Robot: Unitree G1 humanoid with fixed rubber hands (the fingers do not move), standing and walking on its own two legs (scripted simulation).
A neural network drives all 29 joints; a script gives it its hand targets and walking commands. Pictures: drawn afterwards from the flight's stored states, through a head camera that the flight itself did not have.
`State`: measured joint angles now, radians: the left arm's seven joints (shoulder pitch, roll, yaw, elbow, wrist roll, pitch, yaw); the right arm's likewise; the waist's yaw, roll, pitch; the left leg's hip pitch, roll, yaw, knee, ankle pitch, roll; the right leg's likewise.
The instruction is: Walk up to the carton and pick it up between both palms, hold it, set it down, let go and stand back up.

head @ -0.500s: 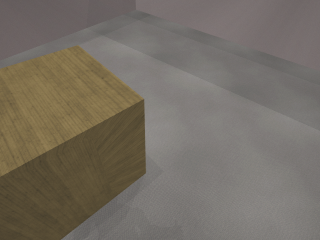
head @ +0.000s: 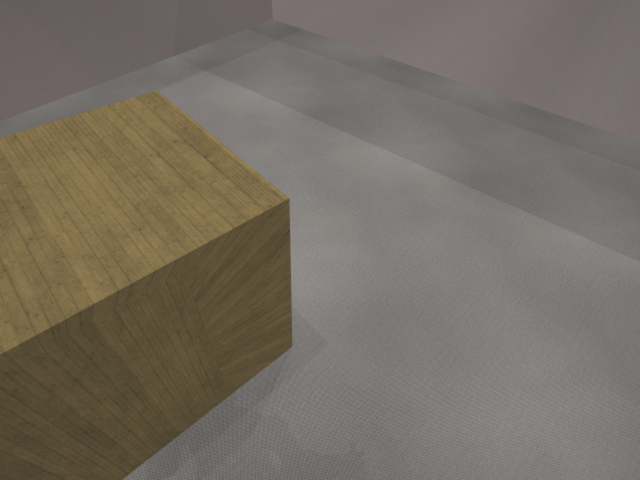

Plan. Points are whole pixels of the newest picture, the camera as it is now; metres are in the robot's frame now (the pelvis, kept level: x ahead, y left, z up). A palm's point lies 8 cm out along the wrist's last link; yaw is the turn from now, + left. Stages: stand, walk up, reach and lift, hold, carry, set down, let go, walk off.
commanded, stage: walk up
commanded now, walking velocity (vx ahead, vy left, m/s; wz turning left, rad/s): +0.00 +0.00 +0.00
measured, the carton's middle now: out of the picture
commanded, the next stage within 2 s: none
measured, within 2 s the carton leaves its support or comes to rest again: neither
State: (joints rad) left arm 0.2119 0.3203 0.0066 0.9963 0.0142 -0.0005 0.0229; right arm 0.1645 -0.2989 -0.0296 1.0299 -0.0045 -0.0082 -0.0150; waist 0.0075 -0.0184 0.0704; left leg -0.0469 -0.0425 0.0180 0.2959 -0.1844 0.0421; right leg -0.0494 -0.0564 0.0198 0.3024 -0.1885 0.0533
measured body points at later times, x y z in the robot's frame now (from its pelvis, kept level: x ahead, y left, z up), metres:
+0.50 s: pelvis -0.01 +0.10 -0.05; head +0.01 +0.13 +0.40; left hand -0.04 +0.49 -0.13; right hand +0.20 -0.17 -0.12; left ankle -0.01 +0.26 -0.75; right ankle -0.02 -0.12 -0.73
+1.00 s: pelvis -0.03 +0.21 -0.03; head +0.02 +0.18 +0.42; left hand -0.17 +0.54 -0.03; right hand +0.29 +0.06 -0.12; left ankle -0.12 +0.39 -0.68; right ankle +0.06 +0.09 -0.75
